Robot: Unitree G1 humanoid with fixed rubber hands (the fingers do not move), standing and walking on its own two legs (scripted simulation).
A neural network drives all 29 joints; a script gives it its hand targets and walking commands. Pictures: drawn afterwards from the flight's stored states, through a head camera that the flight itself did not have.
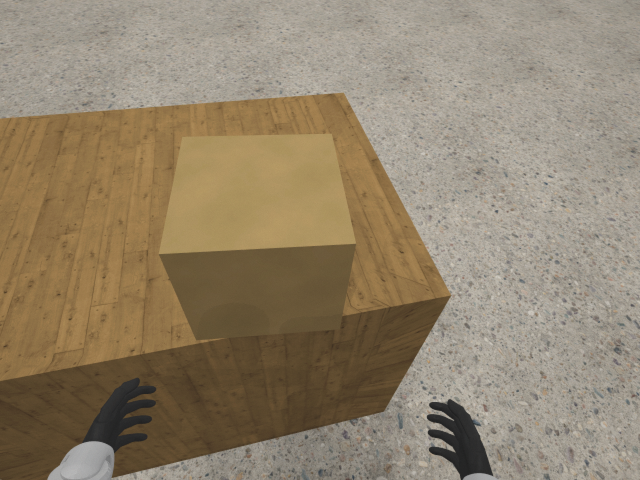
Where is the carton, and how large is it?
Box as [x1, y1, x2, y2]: [159, 134, 355, 339]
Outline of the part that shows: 331,134 182,137 159,255 196,339 339,328 354,252 355,241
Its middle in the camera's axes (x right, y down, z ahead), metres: -0.09 -0.01 +0.61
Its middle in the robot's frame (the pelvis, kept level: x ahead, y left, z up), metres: +0.45 +0.10 +0.01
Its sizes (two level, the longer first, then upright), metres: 0.230 0.228 0.220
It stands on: a pedestal, 0.68 m high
